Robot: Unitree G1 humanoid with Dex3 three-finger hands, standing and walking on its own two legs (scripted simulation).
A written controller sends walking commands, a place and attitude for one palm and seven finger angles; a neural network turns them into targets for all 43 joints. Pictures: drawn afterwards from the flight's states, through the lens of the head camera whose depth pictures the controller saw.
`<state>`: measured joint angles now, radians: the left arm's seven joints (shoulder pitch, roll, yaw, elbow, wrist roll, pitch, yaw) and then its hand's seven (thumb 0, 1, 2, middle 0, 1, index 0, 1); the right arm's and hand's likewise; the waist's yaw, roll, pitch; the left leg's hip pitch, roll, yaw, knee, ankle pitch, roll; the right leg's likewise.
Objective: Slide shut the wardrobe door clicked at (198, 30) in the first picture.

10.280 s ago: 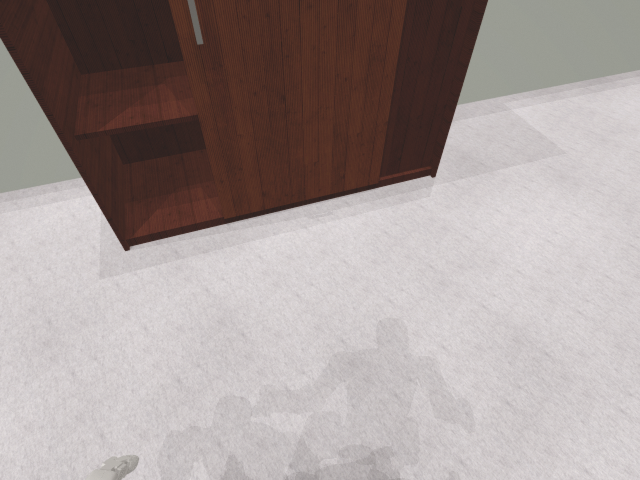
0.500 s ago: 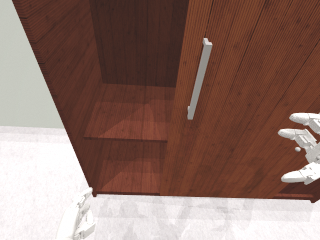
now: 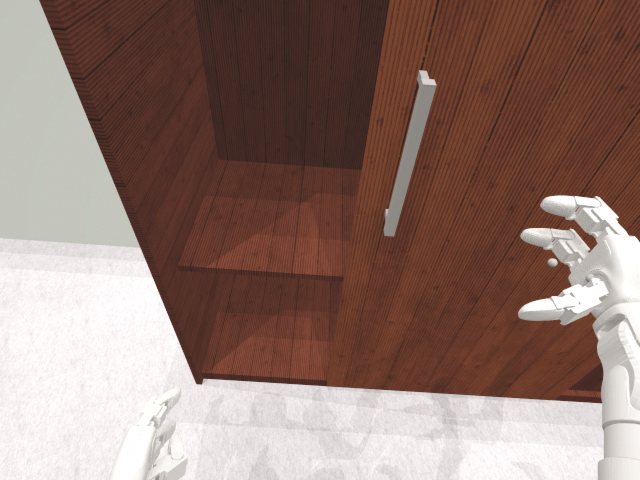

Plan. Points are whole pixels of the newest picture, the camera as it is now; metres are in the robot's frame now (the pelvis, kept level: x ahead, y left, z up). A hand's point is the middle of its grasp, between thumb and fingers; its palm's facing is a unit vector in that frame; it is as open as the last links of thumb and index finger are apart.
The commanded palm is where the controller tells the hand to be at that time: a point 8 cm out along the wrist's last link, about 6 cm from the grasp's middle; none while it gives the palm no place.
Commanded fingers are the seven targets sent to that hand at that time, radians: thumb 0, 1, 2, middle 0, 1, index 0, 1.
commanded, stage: move the hooked fingers beside the handle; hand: right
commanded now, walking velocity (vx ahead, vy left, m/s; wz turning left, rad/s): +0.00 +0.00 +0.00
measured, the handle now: (404, 163) +0.53 -0.10 +0.15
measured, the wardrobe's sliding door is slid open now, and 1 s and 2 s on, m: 0.40 0.40 0.40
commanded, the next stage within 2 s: feel for the door with the fingertips in 1.88 s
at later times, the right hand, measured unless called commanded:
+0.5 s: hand (496, 226) +0.39 -0.20 +0.15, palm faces +0.03 +1.00 -0.01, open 14.0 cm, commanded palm +0.37 -0.25 +0.15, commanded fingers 0.00 0.50 -0.30 0.30 1.20 0.30 1.20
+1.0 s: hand (464, 196) +0.46 -0.17 +0.15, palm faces +0.03 +1.00 +0.01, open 14.0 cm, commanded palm +0.44 -0.22 +0.14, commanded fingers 0.00 0.50 -0.30 0.30 1.20 0.30 1.20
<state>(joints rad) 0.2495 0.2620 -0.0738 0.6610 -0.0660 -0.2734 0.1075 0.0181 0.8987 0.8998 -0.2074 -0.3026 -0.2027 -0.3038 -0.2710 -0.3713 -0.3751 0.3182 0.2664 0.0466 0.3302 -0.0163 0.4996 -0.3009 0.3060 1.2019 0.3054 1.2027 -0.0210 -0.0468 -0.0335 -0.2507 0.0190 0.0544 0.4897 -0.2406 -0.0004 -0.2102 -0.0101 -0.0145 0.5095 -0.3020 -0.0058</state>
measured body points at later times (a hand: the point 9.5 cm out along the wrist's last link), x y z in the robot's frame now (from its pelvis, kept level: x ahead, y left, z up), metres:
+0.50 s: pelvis +0.00 +0.00 +0.00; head +0.01 +0.02 +0.45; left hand +0.14 +0.25 -0.10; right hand +0.38 -0.25 +0.16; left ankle +0.01 +0.12 -0.74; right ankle -0.02 -0.11 -0.74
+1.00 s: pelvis +0.00 +0.00 +0.00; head +0.03 +0.00 +0.44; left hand +0.07 +0.26 -0.12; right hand +0.45 -0.23 +0.15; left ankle +0.01 +0.12 -0.74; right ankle -0.02 -0.11 -0.74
